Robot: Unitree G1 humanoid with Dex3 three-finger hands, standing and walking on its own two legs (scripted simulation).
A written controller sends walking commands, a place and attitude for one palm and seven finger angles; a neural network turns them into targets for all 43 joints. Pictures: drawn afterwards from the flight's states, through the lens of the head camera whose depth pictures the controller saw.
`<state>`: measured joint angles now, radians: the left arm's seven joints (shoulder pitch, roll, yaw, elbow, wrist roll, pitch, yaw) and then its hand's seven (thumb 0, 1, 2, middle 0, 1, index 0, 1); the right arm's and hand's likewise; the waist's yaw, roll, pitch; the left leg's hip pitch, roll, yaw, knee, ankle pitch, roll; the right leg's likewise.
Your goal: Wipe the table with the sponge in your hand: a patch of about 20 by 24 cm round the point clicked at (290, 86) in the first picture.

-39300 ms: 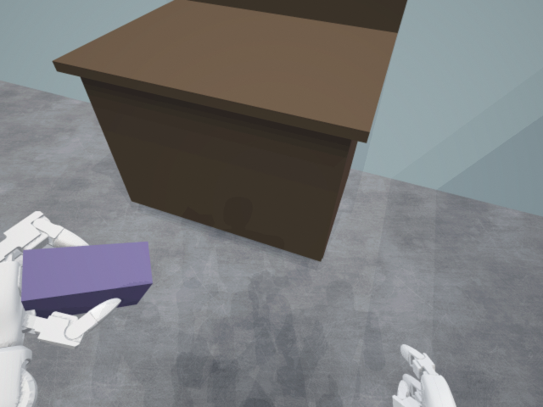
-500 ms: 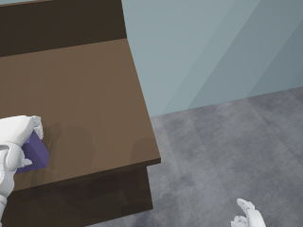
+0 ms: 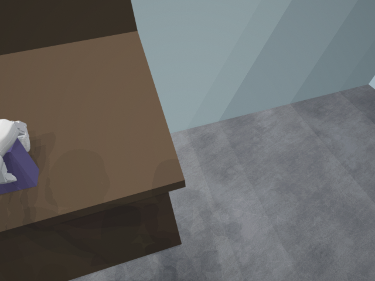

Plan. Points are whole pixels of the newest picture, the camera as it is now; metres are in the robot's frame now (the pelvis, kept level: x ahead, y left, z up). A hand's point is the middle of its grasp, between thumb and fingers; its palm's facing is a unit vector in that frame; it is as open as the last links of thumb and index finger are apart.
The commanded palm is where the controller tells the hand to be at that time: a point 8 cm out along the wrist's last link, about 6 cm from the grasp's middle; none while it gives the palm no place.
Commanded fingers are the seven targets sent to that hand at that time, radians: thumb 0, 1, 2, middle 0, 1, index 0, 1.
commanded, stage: wipe forward along the first lane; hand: left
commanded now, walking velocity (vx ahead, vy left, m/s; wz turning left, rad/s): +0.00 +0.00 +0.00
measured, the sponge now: (5, 173) +0.30 +0.44 +0.06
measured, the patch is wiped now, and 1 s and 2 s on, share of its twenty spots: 0.00 0.05 0.10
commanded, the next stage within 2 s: slide across to the middle lane in 0.78 s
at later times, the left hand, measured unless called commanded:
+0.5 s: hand (9, 133) +0.38 +0.45 +0.09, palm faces -0.14 +0.07 -0.99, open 9.4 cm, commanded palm +0.38 +0.44 +0.12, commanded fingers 0.00 0.10 1.30 -1.20 -1.60 -1.20 -1.60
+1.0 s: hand (12, 124) +0.41 +0.46 +0.09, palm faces -0.18 +0.10 -0.98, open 9.4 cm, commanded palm +0.41 +0.44 +0.13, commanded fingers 0.00 0.10 1.30 -1.20 -1.60 -1.20 -1.60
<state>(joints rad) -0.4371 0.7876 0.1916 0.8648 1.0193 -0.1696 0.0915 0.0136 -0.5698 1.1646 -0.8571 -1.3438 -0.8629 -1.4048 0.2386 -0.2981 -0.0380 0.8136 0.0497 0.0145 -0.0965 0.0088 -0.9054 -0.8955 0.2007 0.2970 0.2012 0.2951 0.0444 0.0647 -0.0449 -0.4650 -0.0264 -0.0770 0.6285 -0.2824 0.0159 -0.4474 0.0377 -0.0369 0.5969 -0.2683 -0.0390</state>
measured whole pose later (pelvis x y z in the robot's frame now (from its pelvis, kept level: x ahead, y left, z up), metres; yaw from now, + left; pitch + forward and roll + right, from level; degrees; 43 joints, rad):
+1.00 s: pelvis +0.02 +0.04 -0.01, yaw -1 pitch +13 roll -2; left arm -0.71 0.88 0.13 1.06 1.09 -0.20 0.07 0.01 -0.57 1.17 -0.85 -1.36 -0.86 -1.42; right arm 0.30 -0.30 -0.03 0.76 0.05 0.09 -0.08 0.00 -0.90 -0.90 0.20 0.30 0.20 0.30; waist 0.01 0.04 -0.08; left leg -0.60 -0.04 -0.05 0.72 -0.34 0.05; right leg -0.57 0.02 -0.01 0.63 -0.30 0.00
